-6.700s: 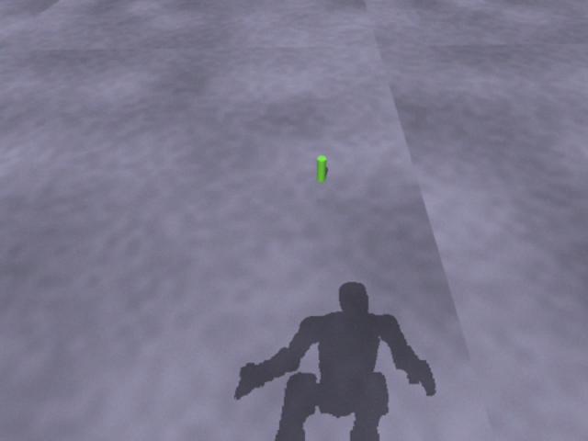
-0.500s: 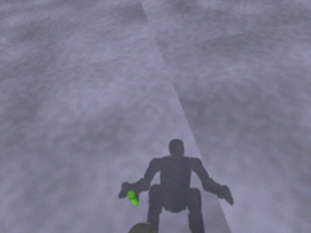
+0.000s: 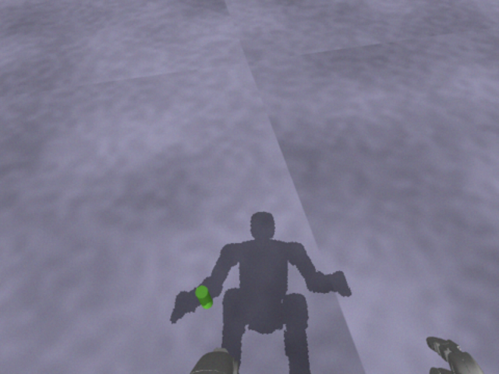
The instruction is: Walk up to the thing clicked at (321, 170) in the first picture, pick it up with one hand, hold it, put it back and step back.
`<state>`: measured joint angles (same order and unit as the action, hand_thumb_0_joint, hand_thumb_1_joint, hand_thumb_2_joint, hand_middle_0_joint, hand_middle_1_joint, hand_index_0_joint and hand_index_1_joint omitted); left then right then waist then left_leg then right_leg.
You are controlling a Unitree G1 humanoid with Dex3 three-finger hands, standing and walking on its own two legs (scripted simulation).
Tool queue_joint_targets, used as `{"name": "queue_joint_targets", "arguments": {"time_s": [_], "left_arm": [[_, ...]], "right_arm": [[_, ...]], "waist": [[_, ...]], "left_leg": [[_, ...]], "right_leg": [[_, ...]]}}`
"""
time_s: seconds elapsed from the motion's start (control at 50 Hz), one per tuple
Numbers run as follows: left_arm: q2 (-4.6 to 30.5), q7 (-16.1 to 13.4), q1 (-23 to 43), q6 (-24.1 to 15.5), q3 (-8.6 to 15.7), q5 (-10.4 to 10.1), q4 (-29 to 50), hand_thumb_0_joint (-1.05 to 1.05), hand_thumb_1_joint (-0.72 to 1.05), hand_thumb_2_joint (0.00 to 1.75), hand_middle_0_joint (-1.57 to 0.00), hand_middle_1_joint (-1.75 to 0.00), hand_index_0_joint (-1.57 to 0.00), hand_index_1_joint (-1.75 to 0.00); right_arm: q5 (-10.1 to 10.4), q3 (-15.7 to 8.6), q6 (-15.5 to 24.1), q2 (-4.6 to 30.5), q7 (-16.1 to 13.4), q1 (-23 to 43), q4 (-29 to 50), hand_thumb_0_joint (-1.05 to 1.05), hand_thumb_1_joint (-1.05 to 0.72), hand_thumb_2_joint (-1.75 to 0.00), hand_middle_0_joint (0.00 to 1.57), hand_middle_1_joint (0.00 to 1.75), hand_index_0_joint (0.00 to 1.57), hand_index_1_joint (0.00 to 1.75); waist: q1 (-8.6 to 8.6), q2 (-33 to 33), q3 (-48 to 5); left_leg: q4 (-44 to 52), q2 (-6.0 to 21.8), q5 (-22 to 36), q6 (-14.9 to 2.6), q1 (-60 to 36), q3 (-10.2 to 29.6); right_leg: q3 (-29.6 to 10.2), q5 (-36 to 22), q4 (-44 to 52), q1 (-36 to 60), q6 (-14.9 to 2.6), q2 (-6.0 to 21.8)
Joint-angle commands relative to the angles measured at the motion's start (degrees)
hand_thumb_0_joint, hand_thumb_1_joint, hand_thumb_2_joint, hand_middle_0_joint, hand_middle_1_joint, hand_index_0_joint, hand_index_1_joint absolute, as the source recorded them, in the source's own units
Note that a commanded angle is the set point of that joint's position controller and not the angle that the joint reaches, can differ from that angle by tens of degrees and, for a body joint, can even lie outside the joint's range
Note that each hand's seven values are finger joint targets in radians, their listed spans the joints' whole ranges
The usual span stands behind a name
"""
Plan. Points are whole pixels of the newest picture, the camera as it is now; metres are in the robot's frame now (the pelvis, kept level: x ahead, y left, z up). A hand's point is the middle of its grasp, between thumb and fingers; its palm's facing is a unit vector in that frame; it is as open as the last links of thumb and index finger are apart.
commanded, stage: walk up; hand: left
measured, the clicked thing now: (204, 297) +0.44 +0.22 -0.68
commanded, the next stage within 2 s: none
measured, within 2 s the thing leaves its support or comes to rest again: neither
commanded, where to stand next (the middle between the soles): +0.09 -0.01 m, yaw +2 degrees
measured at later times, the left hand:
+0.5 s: hand out of the picture +0.11 +0.25 -0.12, palm faces +0.03 -0.95 -0.32, open 7.4 cm
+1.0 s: hand out of the picture +0.08 +0.26 -0.14, palm faces +0.01 -0.92 -0.39, open 7.4 cm
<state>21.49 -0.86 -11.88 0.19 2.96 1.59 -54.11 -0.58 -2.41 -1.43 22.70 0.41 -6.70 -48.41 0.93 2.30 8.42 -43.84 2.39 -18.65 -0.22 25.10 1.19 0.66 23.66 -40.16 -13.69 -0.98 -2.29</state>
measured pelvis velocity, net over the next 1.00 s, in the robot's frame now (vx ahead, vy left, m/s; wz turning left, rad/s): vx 0.09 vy -0.01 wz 0.00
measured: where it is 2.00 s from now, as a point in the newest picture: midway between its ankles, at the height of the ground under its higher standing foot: outside the picture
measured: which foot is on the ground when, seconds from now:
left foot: down 0.00-0.76, up 0.78-1.00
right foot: down 0.00-1.00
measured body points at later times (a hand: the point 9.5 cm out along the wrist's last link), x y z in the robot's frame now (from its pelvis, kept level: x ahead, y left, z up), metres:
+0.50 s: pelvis +0.01 +0.00 +0.03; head +0.01 +0.00 +0.48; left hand +0.11 +0.30 -0.10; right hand +0.09 -0.31 -0.10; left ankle +0.06 +0.13 -0.71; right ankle -0.02 -0.12 -0.71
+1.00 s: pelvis +0.09 -0.01 +0.01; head +0.14 -0.01 +0.46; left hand +0.08 +0.31 -0.11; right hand +0.19 -0.33 -0.11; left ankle +0.22 +0.09 -0.70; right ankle -0.02 -0.12 -0.71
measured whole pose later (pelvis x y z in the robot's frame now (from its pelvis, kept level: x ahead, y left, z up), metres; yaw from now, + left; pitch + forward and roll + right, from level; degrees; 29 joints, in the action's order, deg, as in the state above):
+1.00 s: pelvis +0.09 -0.01 +0.01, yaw +0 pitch -3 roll +0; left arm 21.1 -0.8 -19.0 -0.3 1.8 -0.5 -54.9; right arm -0.4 -2.6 1.1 23.7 0.8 -11.0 -52.6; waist 2.8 0.8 9.5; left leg -34.4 -1.1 -8.1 -3.1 24.8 -2.4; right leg -0.6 26.6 -31.4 -0.9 -1.3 -1.2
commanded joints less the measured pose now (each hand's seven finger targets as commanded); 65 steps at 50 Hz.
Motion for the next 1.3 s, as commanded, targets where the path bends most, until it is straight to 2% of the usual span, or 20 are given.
{"name": "queue_joint_targets", "arguments": {"time_s": [0.0, 0.04, 0.08, 0.1, 0.2, 0.46, 0.48, 0.52, 0.62, 0.66, 0.72, 0.74, 0.76, 0.82, 0.94, 0.98, 1.02, 1.12, 1.22, 1.28], "left_arm": [[14.3, 0.1, 8.1, -2.4, 2.5, 0.1, 6.8, 0.0, 0.9, 0.9, -0.2, -0.3, -0.2, -0.3], [13.3, 0.1, 8.1, -2.2, 2.1, -0.2, 5.7, 0.0, 0.9, 0.9, -0.2, -0.3, -0.2, -0.3], [11.3, 0.7, 4.0, -1.7, 1.7, -0.7, 5.4, 0.0, 0.9, 0.9, -0.2, -0.3, -0.2, -0.3], [11.8, 0.8, 1.7, -1.2, 1.9, -0.7, 4.0, 0.0, 0.9, 0.9, -0.2, -0.3, -0.2, -0.3], [11.9, 1.1, 5.4, -1.3, 1.6, -1.0, 2.0, 0.0, 0.9, 0.9, -0.2, -0.3, -0.2, -0.3], [11.0, 1.2, 9.5, -1.0, 1.4, -1.4, -2.8, 0.0, 0.9, 0.9, -0.2, -0.3, -0.2, -0.3], [13.3, 2.1, 5.9, -1.6, 2.6, -0.7, -1.6, 0.0, 0.9, 0.9, -0.2, -0.3, -0.2, -0.3], [13.3, 2.8, 6.0, -1.3, 2.9, 0.1, -1.1, 0.0, 0.9, 0.9, -0.2, -0.3, -0.2, -0.3], [11.2, 2.6, 5.8, -2.7, 2.5, 0.1, 1.2, 0.0, 0.9, 0.9, -0.2, -0.3, -0.2, -0.3], [11.0, 2.8, 2.5, -2.7, 3.0, 0.2, 1.8, 0.0, 0.9, 0.9, -0.2, -0.3, -0.2, -0.3], [13.3, 2.1, -4.8, -4.0, 3.6, 0.8, 0.7, 0.0, 0.9, 0.9, -0.2, -0.3, -0.2, -0.3], [17.9, 1.6, -7.9, -4.5, 4.7, 0.7, 0.3, 0.0, 0.9, 0.9, -0.2, -0.3, -0.2, -0.3], [19.8, 1.6, -8.7, -4.6, 5.2, 0.3, 1.3, 0.0, 0.9, 0.9, -0.2, -0.3, -0.2, -0.3], [15.2, 0.8, -8.6, -3.8, 4.2, -0.9, 2.8, 0.0, 0.9, 0.9, -0.2, -0.3, -0.2, -0.3], [13.2, -1.1, 1.0, -2.1, 1.4, -2.5, 6.1, 0.0, 0.9, 0.9, -0.2, -0.3, -0.2, -0.3], [11.3, -1.4, 0.4, -1.5, 0.5, -4.5, 7.3, 0.0, 0.9, 0.9, -0.2, -0.3, -0.2, -0.3], [9.9, -2.5, -8.3, 0.1, 0.9, -5.6, 6.9, 0.0, 0.9, 0.9, -0.2, -0.3, -0.2, -0.3], [12.0, -2.2, -10.7, 2.7, 1.8, -3.8, 4.9, 0.0, 0.9, 0.9, -0.2, -0.3, -0.2, -0.3], [11.4, -0.8, -12.6, 2.8, 3.3, -2.5, 5.8, 0.0, 0.9, 0.9, -0.2, -0.3, -0.2, -0.3], [11.7, -0.4, -17.9, 2.3, 4.6, -1.2, 4.7, 0.0, 0.9, 0.9, -0.2, -0.3, -0.2, -0.3]], "right_arm": [[0.9, -2.9, 2.2, 10.7, -0.9, 0.9, 1.1, 0.0, -0.9, -0.9, 0.2, 0.3, 0.2, 0.3], [1.2, -2.3, 3.4, 9.1, -0.8, -2.1, -1.1, 0.0, -0.9, -0.9, 0.2, 0.3, 0.2, 0.3], [-0.1, -2.5, 4.5, 12.2, -1.2, -1.5, -1.1, 0.0, -0.9, -0.9, 0.2, 0.3, 0.2, 0.3], [0.2, -2.5, 4.6, 13.7, -1.0, -0.5, -1.2, 0.0, -0.9, -0.9, 0.2, 0.3, 0.2, 0.3], [0.0, -1.0, 4.2, 11.2, -0.7, 1.8, -4.5, 0.0, -0.9, -0.9, 0.2, 0.3, 0.2, 0.3], [0.4, 0.2, 5.0, 10.3, -1.3, 1.8, -9.7, 0.0, -0.9, -0.9, 0.2, 0.3, 0.2, 0.3], [-0.1, -1.7, 5.3, 13.4, -0.5, -3.4, -8.6, 0.0, -0.9, -0.9, 0.2, 0.3, 0.2, 0.3], [-0.8, -2.5, 5.0, 14.4, 0.0, -4.3, -8.2, 0.0, -0.9, -0.9, 0.2, 0.3, 0.2, 0.3], [-0.8, -3.7, 6.2, 15.0, 0.1, -9.4, -5.6, 0.0, -0.9, -0.9, 0.2, 0.3, 0.2, 0.3], [-1.0, -4.9, 5.8, 18.0, 0.3, -9.2, -3.4, 0.0, -0.9, -0.9, 0.2, 0.3, 0.2, 0.3], [-0.3, -3.6, 5.0, 12.7, 0.4, -2.3, 0.2, 0.0, -0.9, -0.9, 0.2, 0.3, 0.2, 0.3], [0.3, -2.3, 5.0, 9.0, 0.3, -0.5, 1.8, 0.0, -0.9, -0.9, 0.2, 0.3, 0.2, 0.3], [-0.3, -2.5, 5.2, 10.4, -0.3, 0.2, 2.2, 0.0, -0.9, -0.9, 0.2, 0.3, 0.2, 0.3], [-0.5, -2.7, 5.7, 10.9, -0.5, -3.0, 1.2, 0.0, -0.9, -0.9, 0.2, 0.3, 0.2, 0.3], [0.6, -2.0, 3.5, 6.8, -0.4, -5.8, -1.3, 0.0, -0.9, -0.9, 0.2, 0.3, 0.2, 0.3], [0.2, -4.3, 2.6, 12.7, -1.2, -10.6, -1.0, 0.0, -0.9, -0.9, 0.2, 0.3, 0.2, 0.3], [1.1, -5.3, 1.5, 15.6, -2.2, -9.8, 1.6, 0.0, -0.9, -0.9, 0.2, 0.3, 0.2, 0.3], [0.3, -4.3, -0.8, 11.2, -2.8, 2.9, 6.5, 0.0, -0.9, -0.9, 0.2, 0.3, 0.2, 0.3], [-1.3, -5.4, -1.3, 13.7, -1.5, 4.9, 8.6, 0.0, -0.9, -0.9, 0.2, 0.3, 0.2, 0.3], [-1.7, -5.9, -2.5, 13.1, -0.8, 6.3, 10.3, 0.0, -0.9, -0.9, 0.2, 0.3, 0.2, 0.3]], "waist": [[-2.67, -4.9, -3.4], [-3.48, -8.5, -7.2], [-1.11, -4.0, -12.9], [0.5, -3.1, -12.5], [-0.44, -0.1, -5.3], [-0.37, -2.4, -9.8], [-0.42, -3.3, -12.3], [-0.7, -2.3, -5.2], [-2.21, 2.0, -7.7], [-1.54, 5.5, -7.5], [3.33, -1.0, -4.7], [4.79, -12.0, -3.3], [5.08, -8.8, 1.6], [2.75, -6.3, -1.0], [-2.02, -10.3, -7.2], [-6.37, -1.3, -13.8], [-3.9, 6.9, -21.4], [0.43, 1.4, -11.0], [0.54, 4.9, -13.3], [2.64, 4.9, -13.0]], "left_leg": [[0.0, -2.2, -7.9, -0.78, -9.4, 3.6], [11.2, -1.1, 10.3, -1.53, -14.9, 2.6], [15.9, 6.5, 14.8, -5.82, -19.7, 14.4], [17.0, 9.2, 7.6, -8.35, -13.5, 17.9], [21.2, 2.6, -3.2, -2.07, -8.0, 10.1], [21.8, 3.6, 18.9, -1.53, -14.4, 7.7], [19.9, 1.0, -4.9, -4.29, -14.4, 7.3], [21.9, 1.7, -21.0, -5.35, -8.4, 10.7], [23.8, 9.4, 1.1, -10.62, -19.6, 22.3], [26.5, 13.5, -7.7, -14.68, -18.7, 27.4], [10.5, 4.9, 6.0, -7.92, -3.9, 13.4], [-3.9, -5.1, 3.4, -3.5, 11.2, 2.1], [-6.9, -5.2, -10.7, -1.48, 21.2, 0.9], [-6.7, -2.5, -10.5, -1.77, 19.1, 1.4], [12.6, -5.1, 16.9, -3.17, -13.8, -5.5], [14.0, -0.3, 51.2, -6.59, -29.4, 0.2], [16.1, 18.2, 72.3, -19.61, -30.4, 18.2], [20.6, 13.2, 35.2, -14.36, -7.7, 8.5], [21.2, 13.0, 9.0, -12.34, -2.4, 11.1], [18.6, 9.6, -8.6, -7.37, 5.0, 10.1]], "right_leg": [[-18.4, -9.4, 17.5, -10.8, -10.31, 17.0], [-10.0, -20.4, 12.4, -6.2, -4.67, 11.7], [-6.4, -14.0, 8.0, -5.7, -1.28, 6.6], [-5.7, -3.5, 8.5, -1.6, -1.18, 5.6], [-8.8, 1.8, 18.4, -0.6, -3.77, 8.1], [-5.6, -14.1, 22.3, 7.0, -1.66, 8.6], [-5.6, 5.8, 20.6, 7.7, -3.88, 6.8], [-9.1, 18.9, 19.1, 0.8, -5.33, 7.9], [-3.0, 0.2, 8.3, -6.4, -3.32, 3.5], [-1.5, 7.7, 5.9, -7.7, -2.48, 2.7], [-11.1, 1.4, 21.3, 7.4, -4.59, 7.6], [-24.4, -4.9, 27.0, 18.9, -6.37, 15.1], [-29.5, -19.9, 25.8, 22.3, -11.42, 22.9], [-16.3, -50.3, 17.3, 26.4, -10.82, 18.7], [-4.0, -55.4, 6.7, 5.3, -3.37, 10.2], [-2.0, -42.7, -7.1, -3.5, 0.66, 5.0], [-4.0, 15.5, -35.4, -6.8, 3.97, -4.3], [-6.9, 8.4, -34.9, -6.1, 0.65, 0.9], [-1.7, 4.4, -14.1, 0.2, 0.27, 3.2], [0.3, -1.4, 1.5, 6.5, -1.81, 2.9]]}}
